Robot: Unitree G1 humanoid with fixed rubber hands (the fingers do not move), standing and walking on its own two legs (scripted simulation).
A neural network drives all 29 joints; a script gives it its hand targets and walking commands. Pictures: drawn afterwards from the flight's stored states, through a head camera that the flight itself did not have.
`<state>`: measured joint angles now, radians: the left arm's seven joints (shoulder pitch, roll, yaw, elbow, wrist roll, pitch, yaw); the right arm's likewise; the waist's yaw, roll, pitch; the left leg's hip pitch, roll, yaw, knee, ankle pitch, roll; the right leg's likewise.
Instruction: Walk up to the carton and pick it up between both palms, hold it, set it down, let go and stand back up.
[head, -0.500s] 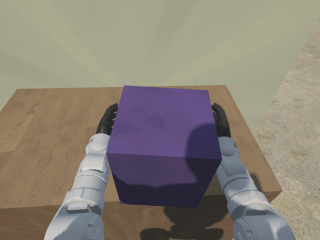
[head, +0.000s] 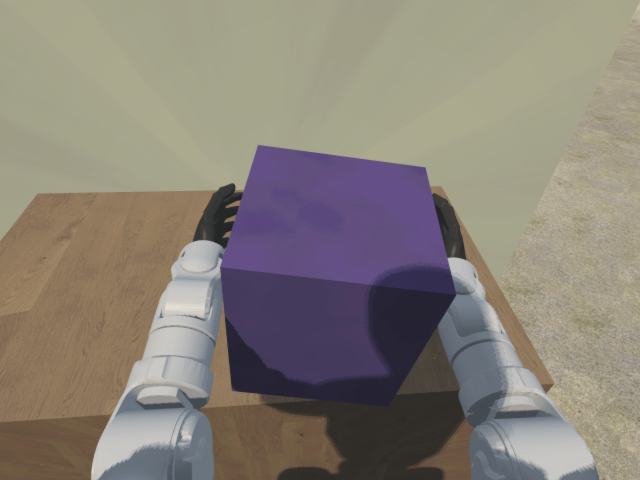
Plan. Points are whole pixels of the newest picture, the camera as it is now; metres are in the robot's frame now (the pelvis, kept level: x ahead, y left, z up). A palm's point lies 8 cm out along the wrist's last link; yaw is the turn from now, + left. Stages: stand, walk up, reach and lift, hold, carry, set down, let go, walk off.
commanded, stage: reach and lift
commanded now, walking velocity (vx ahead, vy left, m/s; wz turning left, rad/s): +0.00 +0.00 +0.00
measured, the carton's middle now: (326, 282) +0.36 +0.05 +0.11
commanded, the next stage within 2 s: hold in 1.90 s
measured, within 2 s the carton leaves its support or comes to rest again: neither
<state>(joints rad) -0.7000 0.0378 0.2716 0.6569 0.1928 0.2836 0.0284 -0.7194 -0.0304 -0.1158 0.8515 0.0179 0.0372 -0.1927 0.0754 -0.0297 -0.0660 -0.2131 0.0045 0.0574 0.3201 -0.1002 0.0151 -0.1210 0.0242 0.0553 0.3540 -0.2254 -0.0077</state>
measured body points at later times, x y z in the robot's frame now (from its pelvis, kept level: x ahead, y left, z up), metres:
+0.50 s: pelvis -0.01 +0.00 +0.00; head -0.05 +0.01 +0.45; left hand +0.38 +0.19 +0.18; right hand +0.41 -0.11 +0.18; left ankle +0.05 +0.11 -0.75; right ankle -0.02 -0.12 -0.75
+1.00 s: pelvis -0.01 +0.00 +0.00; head -0.06 +0.01 +0.45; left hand +0.38 +0.18 +0.20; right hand +0.41 -0.12 +0.21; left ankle +0.05 +0.11 -0.75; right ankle -0.02 -0.12 -0.75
